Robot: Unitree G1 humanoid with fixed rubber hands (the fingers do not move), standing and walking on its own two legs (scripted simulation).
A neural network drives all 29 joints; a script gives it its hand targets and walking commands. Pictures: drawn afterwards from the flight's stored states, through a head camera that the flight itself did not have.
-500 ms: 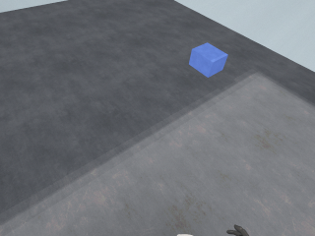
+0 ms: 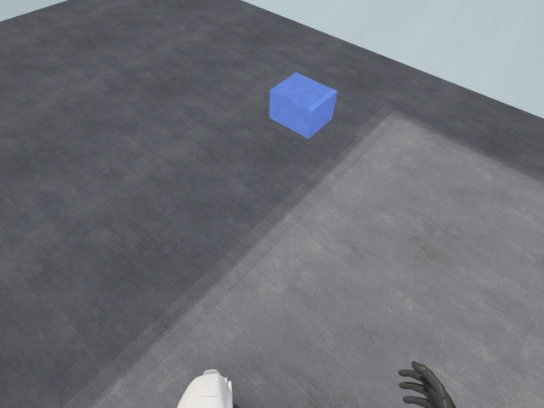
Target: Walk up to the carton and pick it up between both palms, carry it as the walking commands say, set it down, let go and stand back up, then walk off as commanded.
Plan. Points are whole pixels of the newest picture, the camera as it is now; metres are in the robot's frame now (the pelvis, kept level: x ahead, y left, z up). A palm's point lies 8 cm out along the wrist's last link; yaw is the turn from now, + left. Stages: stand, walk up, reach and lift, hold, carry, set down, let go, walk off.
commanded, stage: walk up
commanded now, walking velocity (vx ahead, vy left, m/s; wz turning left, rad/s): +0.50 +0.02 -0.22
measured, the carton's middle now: (302, 104) +1.68 -0.13 -0.67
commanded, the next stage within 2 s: none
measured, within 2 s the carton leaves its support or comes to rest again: neither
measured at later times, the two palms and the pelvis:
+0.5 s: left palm (168, 271) +0.35 +0.21 -0.10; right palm (445, 370) +0.20 -0.29 -0.14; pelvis +0.22 -0.02 +0.00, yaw -4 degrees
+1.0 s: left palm (184, 221) +0.49 +0.22 -0.15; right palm (407, 225) +0.49 -0.28 -0.12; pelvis +0.44 -0.02 -0.01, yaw -5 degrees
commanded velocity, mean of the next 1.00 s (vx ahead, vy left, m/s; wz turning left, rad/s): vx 0.48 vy -0.09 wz -0.10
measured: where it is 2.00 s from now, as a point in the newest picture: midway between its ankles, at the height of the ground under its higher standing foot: (302, 239)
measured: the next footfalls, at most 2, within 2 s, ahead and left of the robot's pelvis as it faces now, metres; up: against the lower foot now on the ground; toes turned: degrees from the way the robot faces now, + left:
left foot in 0.06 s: +0.22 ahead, +0.15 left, +0.00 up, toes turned +9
right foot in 0.36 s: +0.29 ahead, -0.13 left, +0.00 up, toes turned -10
